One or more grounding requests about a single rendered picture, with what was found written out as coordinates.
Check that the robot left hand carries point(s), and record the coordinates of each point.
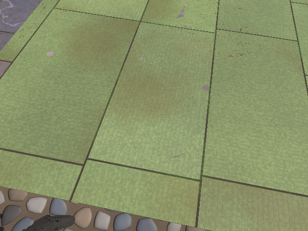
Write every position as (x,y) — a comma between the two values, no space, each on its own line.
(51,223)

